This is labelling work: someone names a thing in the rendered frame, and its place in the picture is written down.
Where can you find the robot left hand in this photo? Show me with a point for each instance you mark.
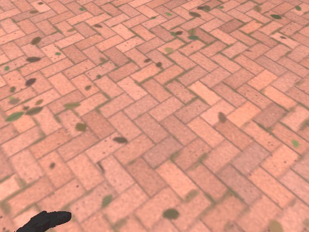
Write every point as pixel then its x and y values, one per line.
pixel 44 220

